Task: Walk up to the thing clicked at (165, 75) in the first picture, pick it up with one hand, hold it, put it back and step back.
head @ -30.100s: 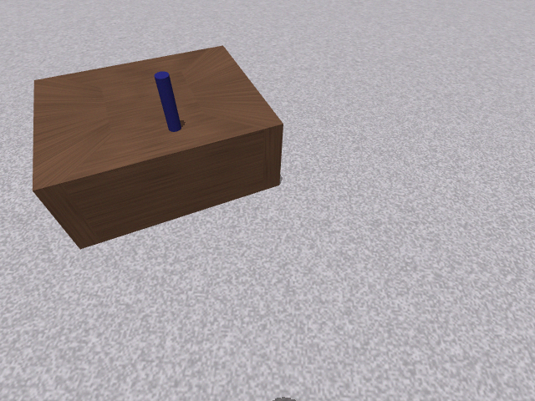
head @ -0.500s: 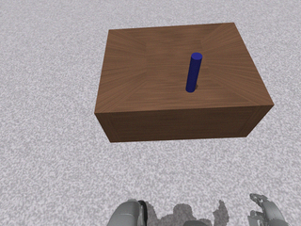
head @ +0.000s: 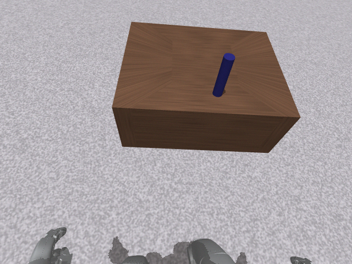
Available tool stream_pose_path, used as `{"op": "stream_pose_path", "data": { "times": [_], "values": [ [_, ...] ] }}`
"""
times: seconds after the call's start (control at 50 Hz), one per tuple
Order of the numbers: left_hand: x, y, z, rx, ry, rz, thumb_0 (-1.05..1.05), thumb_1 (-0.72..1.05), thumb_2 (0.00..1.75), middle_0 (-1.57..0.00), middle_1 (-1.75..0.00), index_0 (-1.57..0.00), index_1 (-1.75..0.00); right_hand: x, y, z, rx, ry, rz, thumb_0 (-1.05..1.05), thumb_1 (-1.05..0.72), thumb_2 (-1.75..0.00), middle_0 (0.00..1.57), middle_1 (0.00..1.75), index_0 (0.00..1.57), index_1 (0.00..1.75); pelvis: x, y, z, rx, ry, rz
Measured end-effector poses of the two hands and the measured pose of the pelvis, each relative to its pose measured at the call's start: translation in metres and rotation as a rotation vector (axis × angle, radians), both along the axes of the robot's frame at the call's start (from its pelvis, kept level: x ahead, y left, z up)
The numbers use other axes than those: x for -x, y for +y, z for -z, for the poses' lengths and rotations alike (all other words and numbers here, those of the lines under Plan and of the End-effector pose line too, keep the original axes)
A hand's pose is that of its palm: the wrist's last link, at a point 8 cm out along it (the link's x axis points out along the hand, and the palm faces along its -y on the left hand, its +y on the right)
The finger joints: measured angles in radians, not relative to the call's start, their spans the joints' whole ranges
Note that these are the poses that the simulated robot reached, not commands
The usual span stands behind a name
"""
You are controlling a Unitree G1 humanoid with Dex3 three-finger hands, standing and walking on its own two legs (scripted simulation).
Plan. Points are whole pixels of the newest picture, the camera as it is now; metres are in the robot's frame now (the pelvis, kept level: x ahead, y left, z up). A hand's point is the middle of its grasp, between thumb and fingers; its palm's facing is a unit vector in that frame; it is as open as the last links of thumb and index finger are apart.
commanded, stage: step back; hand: right
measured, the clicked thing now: (222, 76) +0.94 -0.26 -0.26
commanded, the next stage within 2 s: stand in 1.46 s
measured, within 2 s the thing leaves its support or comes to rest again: neither
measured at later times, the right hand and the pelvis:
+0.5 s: hand out of the picture -0.07 -0.27 -0.16, palm faces -0.06 +0.92 -0.38, open 7.4 cm; pelvis -0.15 +0.00 -0.01, yaw +0 degrees
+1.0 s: hand out of the picture -0.08 -0.27 -0.15, palm faces -0.04 +0.93 -0.37, open 7.4 cm; pelvis -0.17 -0.01 +0.00, yaw +0 degrees
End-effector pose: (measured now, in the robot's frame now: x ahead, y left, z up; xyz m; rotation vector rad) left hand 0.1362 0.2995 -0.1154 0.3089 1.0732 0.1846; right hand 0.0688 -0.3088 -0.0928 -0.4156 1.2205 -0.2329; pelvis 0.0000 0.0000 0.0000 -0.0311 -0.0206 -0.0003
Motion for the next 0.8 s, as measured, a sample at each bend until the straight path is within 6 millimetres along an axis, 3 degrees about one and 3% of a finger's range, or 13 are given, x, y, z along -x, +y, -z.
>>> {"op": "stream_pose_path", "data": {
  "times": [0.1,0.18,0.26,0.34,0.46,0.54,0.6,0.68,0.8],
  "values": [
    [0.049,0.004,0.004,-0.018,0.061,0.005,0.00,0.90,0.90,-0.20,-0.30,-0.20,-0.30,-0.002,-0.003,-0.005,0.007,-0.074,-0.029,0.00,-0.90,-0.90,0.21,0.30,0.20,0.30,0.031,-0.002,0.000,-0.006,0.017,0.034],
    [0.092,0.001,0.009,-0.055,0.121,0.027,0.00,0.90,0.90,-0.20,-0.30,-0.20,-0.30,0.008,-0.012,0.006,-0.013,-0.129,-0.029,0.00,-0.90,-0.90,0.21,0.30,0.20,0.30,0.060,-0.007,0.009,-0.026,0.012,0.073],
    [0.137,-0.009,0.004,-0.071,0.164,0.029,0.00,0.90,0.90,-0.20,-0.30,-0.20,-0.30,0.032,-0.020,0.023,-0.049,-0.143,0.004,0.00,-0.90,-0.90,0.21,0.30,0.20,0.30,0.088,-0.012,0.012,0.021,-0.019,0.067],
    [0.172,-0.008,-0.012,-0.084,0.167,0.009,0.00,0.90,0.90,-0.21,-0.30,-0.20,-0.30,0.067,-0.014,0.022,-0.085,-0.101,0.026,0.00,-0.91,-0.90,0.20,0.30,0.20,0.30,0.105,-0.015,0.003,-0.052,-0.011,0.088],
    [0.189,0.007,-0.020,-0.110,0.104,-0.005,0.00,0.90,0.90,-0.21,-0.30,-0.20,-0.30,0.123,-0.009,0.028,-0.071,-0.030,0.010,0.00,-0.91,-0.90,0.21,0.30,0.20,0.30,0.135,-0.007,0.003,-0.048,0.011,0.034],
    [0.194,0.022,-0.009,-0.091,0.028,-0.026,0.00,0.90,0.90,-0.21,-0.30,-0.20,-0.30,0.155,0.001,0.032,-0.040,0.023,-0.017,0.00,-0.91,-0.90,0.20,0.30,0.20,0.30,0.156,0.002,0.013,-0.047,-0.007,-0.017],
    [0.206,0.023,-0.002,-0.058,0.028,-0.048,0.00,0.90,0.90,-0.20,-0.30,-0.20,-0.30,0.174,0.012,0.024,-0.046,0.026,-0.017,0.01,-0.91,-0.90,0.20,0.30,0.20,0.30,0.165,0.004,0.009,-0.075,-0.028,0.001],
    [0.225,0.016,0.000,-0.006,0.070,-0.048,0.00,0.90,0.90,-0.20,-0.30,-0.20,-0.30,0.183,0.014,0.011,-0.043,-0.002,-0.013,0.01,-0.90,-0.90,0.21,0.30,0.20,0.30,0.170,0.003,0.000,-0.037,-0.024,-0.003],
    [0.247,0.003,0.005,-0.002,0.130,-0.037,0.00,0.90,0.90,-0.20,-0.30,-0.20,-0.30,0.172,0.000,0.009,-0.049,-0.073,-0.009,0.01,-0.90,-0.90,0.21,0.30,0.20,0.30,0.177,-0.007,0.002,-0.033,-0.012,0.026]
  ]
}}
